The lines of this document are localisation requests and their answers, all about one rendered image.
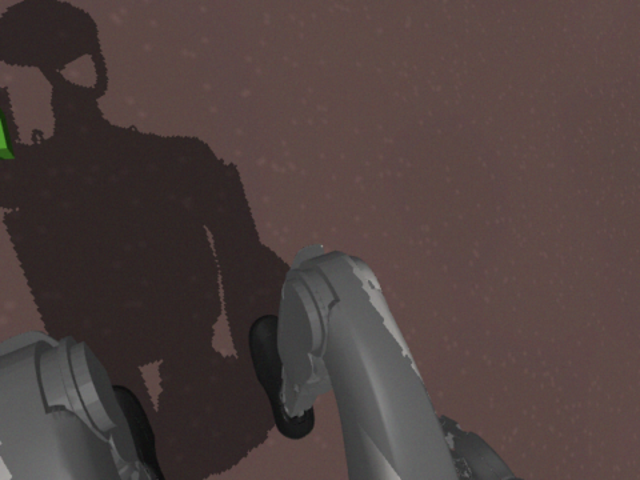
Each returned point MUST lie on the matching left robot foot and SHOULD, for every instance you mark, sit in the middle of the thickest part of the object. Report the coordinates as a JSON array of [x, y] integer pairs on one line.
[[142, 434]]

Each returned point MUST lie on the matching right robot hand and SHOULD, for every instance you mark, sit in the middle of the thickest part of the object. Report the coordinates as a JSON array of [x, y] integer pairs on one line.
[[474, 459]]

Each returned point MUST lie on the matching small box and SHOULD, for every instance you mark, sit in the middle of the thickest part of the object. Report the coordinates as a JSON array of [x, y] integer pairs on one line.
[[6, 150]]

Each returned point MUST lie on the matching right robot foot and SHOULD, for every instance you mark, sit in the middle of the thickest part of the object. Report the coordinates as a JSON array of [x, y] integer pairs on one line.
[[268, 368]]

